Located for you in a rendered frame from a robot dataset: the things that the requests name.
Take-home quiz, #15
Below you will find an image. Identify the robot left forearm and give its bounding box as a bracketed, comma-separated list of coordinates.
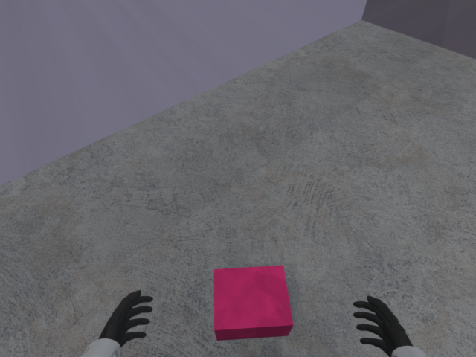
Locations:
[80, 338, 121, 357]

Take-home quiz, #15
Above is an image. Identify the robot right hand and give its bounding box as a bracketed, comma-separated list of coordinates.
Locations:
[353, 295, 413, 357]

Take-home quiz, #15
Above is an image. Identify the carton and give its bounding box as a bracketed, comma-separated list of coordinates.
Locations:
[214, 266, 293, 341]

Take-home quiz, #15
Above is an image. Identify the robot left hand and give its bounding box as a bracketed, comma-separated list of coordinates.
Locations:
[98, 290, 153, 347]

